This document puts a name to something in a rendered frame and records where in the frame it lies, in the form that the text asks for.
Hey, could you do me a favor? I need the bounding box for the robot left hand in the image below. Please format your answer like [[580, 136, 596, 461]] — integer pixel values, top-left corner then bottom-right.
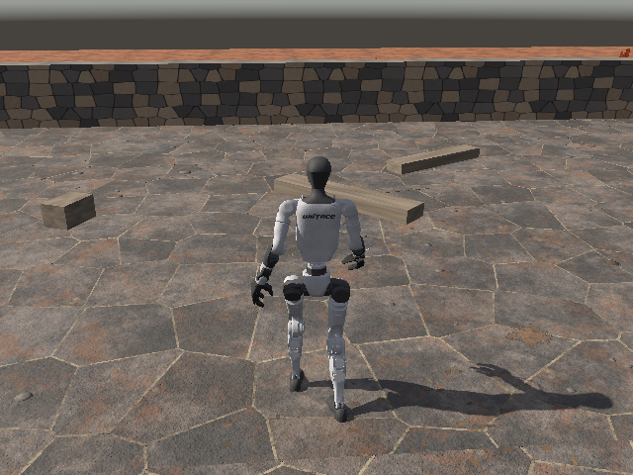
[[251, 279, 273, 308]]

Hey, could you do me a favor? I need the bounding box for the left robot thigh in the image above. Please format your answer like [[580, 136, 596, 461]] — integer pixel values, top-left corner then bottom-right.
[[283, 275, 305, 337]]

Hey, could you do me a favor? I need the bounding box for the robot right hand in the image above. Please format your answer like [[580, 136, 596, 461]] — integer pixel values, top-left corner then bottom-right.
[[341, 253, 365, 270]]

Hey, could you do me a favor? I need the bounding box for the left robot shin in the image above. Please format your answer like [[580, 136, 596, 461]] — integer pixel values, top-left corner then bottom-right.
[[288, 320, 303, 379]]

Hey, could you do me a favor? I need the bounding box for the left robot forearm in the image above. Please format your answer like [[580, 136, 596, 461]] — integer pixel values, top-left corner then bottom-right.
[[255, 239, 279, 285]]

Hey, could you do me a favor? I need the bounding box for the robot left upper arm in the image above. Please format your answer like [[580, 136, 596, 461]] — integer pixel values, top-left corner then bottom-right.
[[271, 199, 298, 255]]

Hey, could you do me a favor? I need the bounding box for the right robot forearm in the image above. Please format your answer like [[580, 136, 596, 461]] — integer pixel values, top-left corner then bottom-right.
[[352, 236, 365, 262]]

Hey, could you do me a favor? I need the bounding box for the robot right upper arm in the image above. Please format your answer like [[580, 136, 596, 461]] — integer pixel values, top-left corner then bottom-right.
[[338, 199, 363, 250]]

